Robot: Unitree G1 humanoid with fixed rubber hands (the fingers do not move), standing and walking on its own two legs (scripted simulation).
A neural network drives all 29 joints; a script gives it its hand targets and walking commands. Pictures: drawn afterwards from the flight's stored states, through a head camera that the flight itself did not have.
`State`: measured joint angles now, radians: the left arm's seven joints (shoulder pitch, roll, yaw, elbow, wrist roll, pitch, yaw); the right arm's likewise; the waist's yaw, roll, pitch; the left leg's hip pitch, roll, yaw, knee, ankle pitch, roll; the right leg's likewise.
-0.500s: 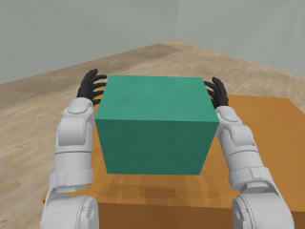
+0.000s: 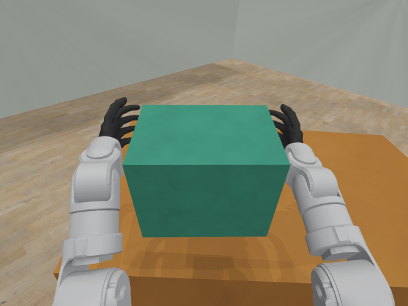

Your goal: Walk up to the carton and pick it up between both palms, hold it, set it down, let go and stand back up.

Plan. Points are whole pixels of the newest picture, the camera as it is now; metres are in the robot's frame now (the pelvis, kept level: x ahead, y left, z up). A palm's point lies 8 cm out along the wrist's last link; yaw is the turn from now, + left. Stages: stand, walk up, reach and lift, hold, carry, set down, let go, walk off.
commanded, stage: hold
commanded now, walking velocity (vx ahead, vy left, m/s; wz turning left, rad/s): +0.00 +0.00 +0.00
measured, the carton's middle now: (204, 171) +0.33 -0.01 +0.17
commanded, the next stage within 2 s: set down in 1.66 s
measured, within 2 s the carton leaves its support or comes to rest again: neither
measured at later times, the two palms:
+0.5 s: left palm (115, 138) +0.35 +0.16 +0.23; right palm (291, 147) +0.36 -0.17 +0.21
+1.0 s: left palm (110, 140) +0.35 +0.16 +0.23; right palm (289, 147) +0.35 -0.17 +0.22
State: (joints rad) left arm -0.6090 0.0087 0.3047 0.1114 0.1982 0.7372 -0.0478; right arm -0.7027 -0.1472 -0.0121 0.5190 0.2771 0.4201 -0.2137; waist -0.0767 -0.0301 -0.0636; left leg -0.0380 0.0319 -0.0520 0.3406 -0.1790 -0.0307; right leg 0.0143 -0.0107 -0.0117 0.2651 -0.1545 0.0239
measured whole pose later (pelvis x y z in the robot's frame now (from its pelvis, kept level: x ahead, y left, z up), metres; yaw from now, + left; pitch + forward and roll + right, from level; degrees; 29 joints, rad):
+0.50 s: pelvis +0.00 +0.00 +0.00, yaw -1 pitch -6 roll -1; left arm -0.64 0.01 0.29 0.14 0.20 0.73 -0.03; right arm -0.71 -0.15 -0.03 0.55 0.27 0.40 -0.20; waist -0.07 -0.02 -0.07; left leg -0.07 0.03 -0.04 0.34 -0.17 -0.03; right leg -0.02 -0.01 0.00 0.27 -0.15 0.02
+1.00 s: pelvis +0.00 +0.00 +0.00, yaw +0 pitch -7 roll -1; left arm -0.61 0.01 0.30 0.12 0.20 0.73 -0.04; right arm -0.70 -0.14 -0.03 0.52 0.27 0.42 -0.21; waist -0.08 -0.03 -0.07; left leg -0.06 0.03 -0.05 0.35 -0.18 -0.03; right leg 0.00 -0.01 -0.01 0.27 -0.15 0.03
